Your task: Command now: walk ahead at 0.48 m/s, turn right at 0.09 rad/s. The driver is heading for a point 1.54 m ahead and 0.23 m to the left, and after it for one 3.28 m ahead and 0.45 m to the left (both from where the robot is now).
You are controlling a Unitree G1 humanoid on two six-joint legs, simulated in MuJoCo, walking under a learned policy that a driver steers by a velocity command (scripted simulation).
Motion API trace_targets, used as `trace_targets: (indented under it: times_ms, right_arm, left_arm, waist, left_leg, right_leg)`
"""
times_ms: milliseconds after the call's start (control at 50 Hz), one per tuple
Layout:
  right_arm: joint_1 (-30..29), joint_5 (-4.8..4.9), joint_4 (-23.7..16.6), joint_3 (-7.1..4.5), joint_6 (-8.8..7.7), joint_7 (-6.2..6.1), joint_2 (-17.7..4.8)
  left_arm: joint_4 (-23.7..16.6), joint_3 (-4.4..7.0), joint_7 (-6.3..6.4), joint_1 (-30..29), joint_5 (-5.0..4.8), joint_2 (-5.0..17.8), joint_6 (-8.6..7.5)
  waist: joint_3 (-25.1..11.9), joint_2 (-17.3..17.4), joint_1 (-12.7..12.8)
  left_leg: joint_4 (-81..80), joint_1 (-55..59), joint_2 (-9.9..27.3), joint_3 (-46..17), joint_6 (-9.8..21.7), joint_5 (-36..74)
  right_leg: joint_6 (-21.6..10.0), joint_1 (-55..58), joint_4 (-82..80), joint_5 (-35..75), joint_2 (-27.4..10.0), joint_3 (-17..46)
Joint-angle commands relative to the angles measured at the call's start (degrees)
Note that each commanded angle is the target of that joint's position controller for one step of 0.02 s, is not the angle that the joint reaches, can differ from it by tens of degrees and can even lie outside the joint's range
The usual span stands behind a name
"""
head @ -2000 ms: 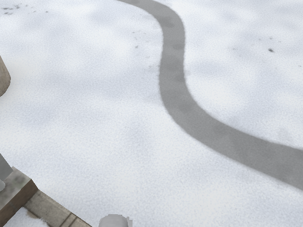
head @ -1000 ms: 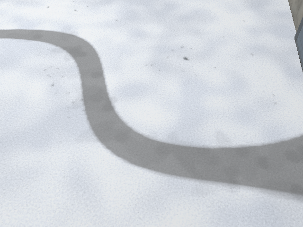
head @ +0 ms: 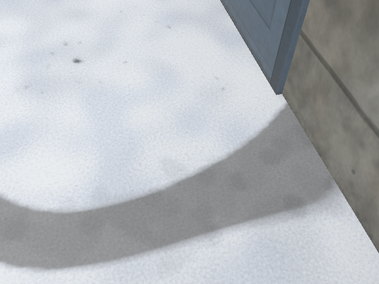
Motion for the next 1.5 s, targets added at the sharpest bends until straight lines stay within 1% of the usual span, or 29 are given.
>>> trace_targets:
  times_ms: [20, 60, 140, 240, 300, 320, 340, 360, 380, 420, 520, 660, 800, 840, 880, 900, 920, 940, 960, 1000, 1120, 1200, 1300, 1380, 1400, 1420, 1440, 1460, 1500]
  right_arm:
    - [-4.0, -0.66, -8.9, -1.68, -0.23, -2.19, -5.8]
    - [-4.2, -3.39, -9.7, -2.01, 1.24, -2.56, -3.0]
    - [-13.1, -3.33, -12.9, -1.43, 0.44, -1.62, -2.3]
    - [-23.5, -1.98, -16.5, -1.79, 0.56, 0.05, -5.1]
    - [-18.4, -2.48, -15.2, -3.04, -0.05, 0.70, -6.9]
    - [-9.3, -3.06, -12.5, -4.40, -0.23, 0.79, -10.0]
    - [0.0, -3.72, -10.3, -6.08, -0.26, 0.77, -16.0]
    - [6.0, -3.06, -9.3, -5.77, -0.16, 1.17, -14.5]
    - [1.6, -3.04, -10.5, -4.78, -0.40, 1.08, -12.0]
    - [-8.9, -3.44, -12.7, -3.93, -0.22, 0.95, -9.4]
    - [-9.8, -3.05, -11.0, -3.75, -1.15, 0.70, -8.1]
    - [-2.6, -2.29, -6.3, -3.81, -0.63, -0.51, -8.8]
    - [3.4, -2.21, -1.5, -4.06, 0.16, -0.84, -9.5]
    - [1.7, -2.28, -1.3, -4.35, 0.44, -0.82, -10.7]
    - [-1.7, -2.00, -1.9, -4.20, 0.58, -0.65, -10.9]
    - [-4.4, -2.73, -3.6, -3.65, 0.08, -0.54, -10.0]
    - [3.0, -2.52, -4.0, -1.24, -1.07, 0.37, -2.3]
    - [0.5, -1.20, -3.2, -2.27, -2.45, 0.80, -7.0]
    - [-5.6, 0.05, -5.4, -3.31, -3.07, 0.78, -10.4]
    - [-10.4, -1.35, -6.5, -3.75, -2.77, -0.32, -9.5]
    - [-14.3, -2.83, -9.3, -3.25, -0.22, -0.76, -4.8]
    - [-22.8, -2.77, -11.2, -2.34, -0.10, 0.20, -4.1]
    - [-30.7, -1.89, -13.8, -1.97, -0.13, 1.62, -6.0]
    - [-20.7, -2.24, -11.2, -3.81, -0.68, 2.10, -10.5]
    - [-9.9, -2.77, -8.1, -5.20, -0.73, 1.68, -13.7]
    - [-2.4, -3.76, -6.8, -6.47, -0.51, 1.42, -19.3]
    - [-0.2, -3.11, -6.4, -5.42, -0.23, 1.68, -16.3]
    - [-4.5, -2.78, -7.1, -4.30, -0.40, 1.69, -13.1]
    - [-13.6, -3.32, -8.9, -3.21, -0.72, 1.83, -9.8]
  left_arm:
    - [-1.7, 1.75, 1.77, 4.0, 1.58, 7.4, -0.53]
    - [-1.9, 1.30, 1.53, -0.3, 1.61, 5.8, -1.62]
    - [-0.2, 2.93, 3.56, 6.2, 0.19, 9.4, -2.06]
    - [1.4, 3.94, 3.02, 12.8, -0.99, 10.1, -1.56]
    - [1.6, 3.67, 2.68, 13.4, -0.55, 9.5, -0.76]
    - [1.0, 3.00, 2.58, 12.6, -0.27, 7.3, -0.76]
    - [-0.4, 2.00, 2.40, 14.9, -0.28, 3.4, -1.69]
    - [-0.8, 2.18, 2.17, 14.5, -0.04, 5.5, -3.11]
    - [-1.0, 3.40, 2.14, 11.3, -0.93, 9.1, -3.63]
    - [-2.1, 3.52, 3.12, 6.0, -0.07, 8.4, -3.21]
    - [-1.3, 4.23, 3.21, 6.1, 0.71, 6.4, -1.39]
    - [-4.2, 3.45, 1.98, -6.9, 0.66, 4.4, -1.70]
    - [-8.2, 2.24, -0.42, -18.0, -0.26, 4.1, -3.24]
    - [-7.7, 2.77, -0.73, -15.0, -0.21, 5.7, -3.69]
    - [-3.0, 4.86, -0.24, 0.5, 0.24, 9.6, -3.71]
    - [-0.1, 6.15, 0.49, 13.4, 1.04, 13.8, -3.53]
    - [0.9, 6.40, 0.65, 18.6, 1.55, 17.0, -3.14]
    - [1.2, 4.96, 0.98, 18.7, 1.03, 11.8, -2.47]
    - [-0.1, 4.18, 1.34, 12.1, 0.66, 9.5, -2.37]
    - [-1.4, 3.30, 0.93, 4.6, 1.22, 6.7, -2.98]
    - [1.7, 3.51, 1.66, 7.5, 1.06, 8.9, -3.68]
    - [2.9, 3.85, 2.00, 10.8, 0.64, 10.6, -3.43]
    - [5.5, 4.17, 2.08, 16.2, -0.10, 11.6, -2.67]
    - [5.4, 4.43, 2.48, 14.6, -0.04, 12.4, -1.57]
    - [4.6, 3.73, 2.57, 14.3, 0.52, 10.5, -1.44]
    - [3.7, 2.11, 2.24, 19.5, 0.71, 5.1, -2.29]
    - [4.0, 1.80, 1.91, 19.5, 0.38, 5.3, -3.57]
    - [3.1, 3.22, 1.70, 15.1, -0.95, 10.2, -4.24]
    - [1.8, 3.52, 2.36, 9.3, -0.58, 10.4, -4.16]
  waist:
    - [-8.0, 4.4, 1.6]
    - [-1.5, 1.3, -1.5]
    - [-3.3, -5.1, 1.9]
    - [-0.2, -3.5, 5.8]
    - [-2.4, -3.2, 2.3]
    - [-7.2, -0.5, -1.5]
    - [-13.9, 13.4, -2.8]
    - [-19.9, 18.9, -4.6]
    - [-14.3, 13.4, -3.8]
    - [-5.4, 5.7, -0.1]
    - [-4.0, 4.7, 4.0]
    - [0.1, 4.4, 0.9]
    - [4.3, 4.5, -1.7]
    - [1.7, 6.4, 1.0]
    - [-6.7, 7.2, 8.9]
    - [-15.1, 3.5, 14.0]
    - [-24.7, -12.2, 10.2]
    - [-24.8, -11.3, 11.9]
    - [-14.7, -9.5, 10.9]
    - [-5.9, -1.4, 6.8]
    - [-0.4, -2.8, 3.1]
    - [0.7, -2.9, 5.5]
    - [2.8, -3.4, 7.6]
    - [-3.0, -4.2, 1.1]
    - [-10.0, -1.7, -2.8]
    - [-18.8, 10.5, -2.4]
    - [-23.3, 15.9, -3.0]
    - [-16.2, 11.6, -2.6]
    - [-6.0, 4.2, 0.7]
  left_leg:
    - [-14.7, -24.8, 7.0, -1.6, -2.4, 22.8]
    - [-29.0, -13.9, 9.9, -3.0, -5.7, 22.7]
    - [-54.6, -0.7, 7.1, 1.3, -5.6, 37.5]
    - [-66.1, -0.9, 4.4, 2.5, -2.3, 33.6]
    - [-70.6, 9.7, 1.6, 5.7, 0.8, 27.6]
    - [-69.8, 21.8, 3.8, 1.9, 3.3, 30.0]
    - [-74.2, 43.4, 16.1, -18.3, 11.1, 24.9]
    - [-83.5, 50.1, 21.8, -38.4, 15.5, 15.5]
    - [-84.5, 47.4, 21.3, -35.2, 13.5, 11.1]
    - [-86.5, 32.0, 16.9, -21.4, 10.6, 19.8]
    - [-91.6, 23.8, 12.4, -9.3, 8.8, 37.3]
    - [-93.0, 26.9, 10.7, -2.7, 6.6, 41.0]
    - [-88.1, 37.8, 14.1, -2.9, 7.4, 48.6]
    - [-83.2, 38.0, 13.8, -1.7, 6.4, 63.9]
    - [-68.8, 32.2, 10.7, 1.2, 4.2, 77.8]
    - [-52.7, 17.9, 7.9, 2.5, 2.6, 62.8]
    - [-30.4, -4.7, -2.4, 2.6, -1.4, 16.3]
    - [-22.6, -10.7, -2.2, -4.4, -0.5, 5.4]
    - [-22.3, -15.4, 1.4, -3.0, 0.0, 9.5]
    - [-29.3, -10.4, 5.9, -0.5, -0.3, 17.1]
    - [-46.3, -7.2, 9.0, 1.2, -3.0, 25.9]
    - [-62.8, -2.6, 6.3, 3.5, -3.0, 39.8]
    - [-71.0, -3.3, 4.8, 3.0, -1.5, 38.6]
    - [-74.7, 12.6, 1.1, 6.0, 2.2, 32.2]
    - [-72.5, 28.1, 4.1, 2.8, 4.7, 34.7]
    - [-74.5, 51.3, 18.3, -19.8, 12.9, 28.1]
    - [-83.6, 54.9, 22.4, -36.7, 15.5, 21.2]
    - [-84.6, 49.6, 20.6, -31.3, 13.0, 17.1]
    - [-87.6, 32.4, 16.6, -18.3, 10.3, 24.0]
  right_leg:
    - [-15.5, 20.1, -14.5, -6.1, -25.5, 30.0]
    - [-12.9, 1.9, -14.2, 5.2, -20.2, 20.8]
    - [-9.4, -1.3, -14.2, 8.8, -12.1, 9.4]
    - [-7.7, 9.5, -13.6, -1.8, -16.1, 13.6]
    - [-4.6, 11.8, -5.6, 3.3, -14.1, 11.7]
    - [-2.5, 7.9, 6.9, 9.3, -10.4, 8.0]
    - [2.3, -13.3, 30.4, -1.3, -1.8, 0.0]
    - [3.0, -22.9, 41.8, -22.3, 0.3, 5.4]
    - [2.1, -29.1, 46.9, -20.0, -2.5, 8.2]
    - [1.3, -26.5, 41.0, -9.3, -7.9, 5.7]
    - [2.0, -17.6, 27.6, 1.3, -9.5, 5.0]
    - [3.3, -16.7, 8.6, 16.4, -7.7, 3.2]
    - [0.9, -18.0, -0.4, 8.3, -5.7, 0.1]
    - [-1.0, -9.5, -2.2, 4.5, -3.1, -2.0]
    - [-4.4, 13.6, -3.2, 7.6, -1.0, -3.2]
    - [-8.6, 34.2, 0.0, 10.2, -10.8, 7.7]
    - [-18.0, 54.9, -3.7, 1.9, -26.0, 34.7]
    - [-17.3, 53.7, -9.6, -3.3, -25.7, 41.0]
    - [-14.5, 45.3, -11.5, -1.9, -23.3, 31.3]
    - [-11.5, 27.5, -15.0, 8.0, -18.8, 20.3]
    - [-10.7, 14.3, -21.9, 13.0, -15.9, 10.8]
    - [-7.6, 13.3, -21.8, 13.2, -12.6, 5.0]
    - [-6.4, 22.0, -18.5, 9.3, -16.6, 6.7]
    - [-3.4, 24.6, -4.9, 26.3, -15.5, 4.7]
    - [-1.6, 17.6, 8.6, 24.5, -12.3, 2.0]
    - [2.9, -5.3, 31.7, 4.6, -3.9, -2.1]
    - [3.0, -14.6, 41.8, -23.8, -0.7, 4.9]
    - [2.0, -20.2, 46.8, -21.9, -4.1, 7.4]
    - [1.2, -18.3, 42.3, -12.0, -9.4, 4.8]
